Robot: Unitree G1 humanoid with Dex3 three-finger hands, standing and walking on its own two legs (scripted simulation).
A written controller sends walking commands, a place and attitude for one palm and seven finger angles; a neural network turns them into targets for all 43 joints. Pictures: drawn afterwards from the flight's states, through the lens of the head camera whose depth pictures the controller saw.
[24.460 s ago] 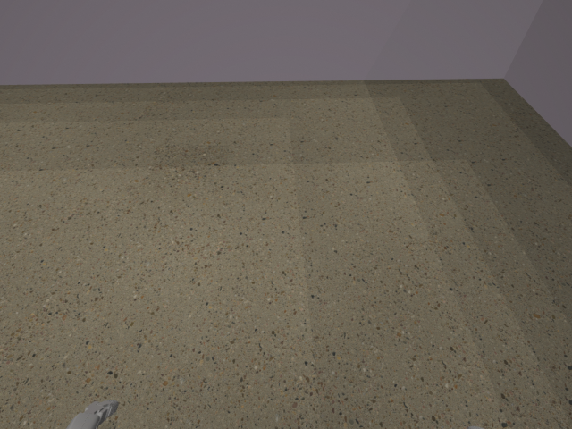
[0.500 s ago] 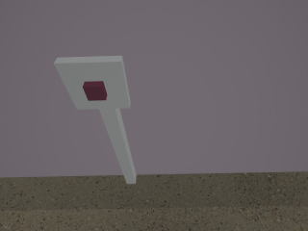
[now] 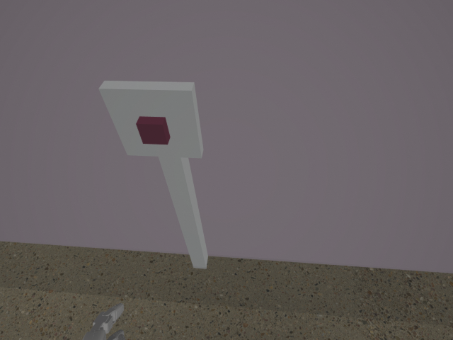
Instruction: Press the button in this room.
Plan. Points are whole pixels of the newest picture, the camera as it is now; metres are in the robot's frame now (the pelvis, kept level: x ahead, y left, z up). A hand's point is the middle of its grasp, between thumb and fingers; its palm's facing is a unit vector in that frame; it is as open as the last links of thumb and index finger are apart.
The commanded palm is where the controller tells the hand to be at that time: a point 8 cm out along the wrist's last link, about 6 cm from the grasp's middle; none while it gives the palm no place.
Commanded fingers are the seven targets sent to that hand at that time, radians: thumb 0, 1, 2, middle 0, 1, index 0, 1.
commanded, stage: raise the hand and make a fist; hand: left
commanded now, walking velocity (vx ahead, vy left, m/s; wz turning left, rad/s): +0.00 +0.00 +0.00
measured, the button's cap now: (154, 129) +0.50 +0.20 +0.10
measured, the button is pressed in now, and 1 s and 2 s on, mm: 0 0 0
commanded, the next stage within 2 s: aim a knuckle at the button in 1.88 s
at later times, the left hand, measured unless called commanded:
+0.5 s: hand (105, 332) +0.13 +0.20 +0.01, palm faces +0.02 -1.00 -0.05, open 4.1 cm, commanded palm +0.11 +0.26 +0.00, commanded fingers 0.00 0.90 0.90 -1.08 -1.26 -1.08 -1.26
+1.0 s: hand (101, 297) +0.18 +0.22 +0.02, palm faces -0.04 -1.00 -0.08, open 3.1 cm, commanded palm +0.15 +0.29 +0.04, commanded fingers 0.00 0.90 0.90 -1.30 -1.50 -1.30 -1.50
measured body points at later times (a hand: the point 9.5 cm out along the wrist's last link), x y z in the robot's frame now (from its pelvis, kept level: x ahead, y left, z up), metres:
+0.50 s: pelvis -0.07 +0.03 -0.07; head -0.03 +0.05 +0.38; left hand +0.13 +0.26 +0.01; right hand +0.14 -0.18 -0.12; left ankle -0.05 +0.15 -0.73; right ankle -0.01 -0.10 -0.73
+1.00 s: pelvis -0.03 +0.05 -0.05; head +0.00 +0.05 +0.40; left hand +0.18 +0.27 +0.03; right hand +0.15 -0.19 -0.10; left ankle -0.05 +0.15 -0.73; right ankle -0.01 -0.10 -0.73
